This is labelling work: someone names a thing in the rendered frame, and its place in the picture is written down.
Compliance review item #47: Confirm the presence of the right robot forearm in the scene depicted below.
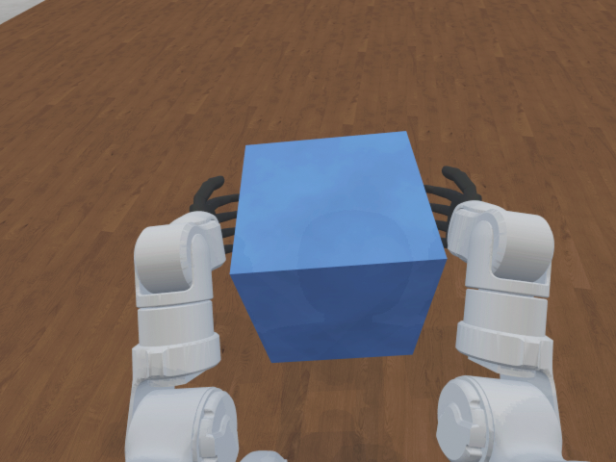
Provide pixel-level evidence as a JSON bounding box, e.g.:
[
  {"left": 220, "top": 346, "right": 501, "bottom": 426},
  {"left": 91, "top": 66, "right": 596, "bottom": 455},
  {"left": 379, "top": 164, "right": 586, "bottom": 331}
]
[{"left": 448, "top": 200, "right": 562, "bottom": 452}]

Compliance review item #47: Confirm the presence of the left robot hand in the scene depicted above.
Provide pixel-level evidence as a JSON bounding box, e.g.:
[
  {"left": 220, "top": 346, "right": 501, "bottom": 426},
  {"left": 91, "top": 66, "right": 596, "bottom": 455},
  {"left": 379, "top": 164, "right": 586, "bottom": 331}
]
[{"left": 190, "top": 176, "right": 240, "bottom": 254}]

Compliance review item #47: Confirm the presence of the right robot upper arm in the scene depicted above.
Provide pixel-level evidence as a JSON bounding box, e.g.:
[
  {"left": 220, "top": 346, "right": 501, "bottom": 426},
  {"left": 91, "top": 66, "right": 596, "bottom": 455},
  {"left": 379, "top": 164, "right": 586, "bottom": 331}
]
[{"left": 436, "top": 375, "right": 588, "bottom": 462}]

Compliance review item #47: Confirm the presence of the right robot hand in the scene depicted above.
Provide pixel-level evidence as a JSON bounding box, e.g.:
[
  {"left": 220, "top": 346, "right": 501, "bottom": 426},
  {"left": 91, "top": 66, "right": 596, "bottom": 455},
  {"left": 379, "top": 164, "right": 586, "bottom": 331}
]
[{"left": 423, "top": 166, "right": 482, "bottom": 248}]

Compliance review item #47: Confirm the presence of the left robot forearm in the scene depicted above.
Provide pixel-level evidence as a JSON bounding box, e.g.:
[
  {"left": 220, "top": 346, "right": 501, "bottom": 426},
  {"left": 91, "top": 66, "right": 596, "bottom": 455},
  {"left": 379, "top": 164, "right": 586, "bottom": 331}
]
[{"left": 125, "top": 211, "right": 226, "bottom": 461}]

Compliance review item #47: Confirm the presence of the left robot upper arm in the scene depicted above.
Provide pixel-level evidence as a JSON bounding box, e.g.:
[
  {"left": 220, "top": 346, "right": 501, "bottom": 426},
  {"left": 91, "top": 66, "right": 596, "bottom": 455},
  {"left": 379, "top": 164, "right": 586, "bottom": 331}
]
[{"left": 125, "top": 387, "right": 239, "bottom": 462}]

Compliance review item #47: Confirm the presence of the carton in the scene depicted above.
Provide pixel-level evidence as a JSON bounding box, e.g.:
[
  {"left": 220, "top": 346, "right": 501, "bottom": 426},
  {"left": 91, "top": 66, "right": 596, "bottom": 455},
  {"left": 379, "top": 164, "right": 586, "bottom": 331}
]
[{"left": 230, "top": 131, "right": 448, "bottom": 363}]

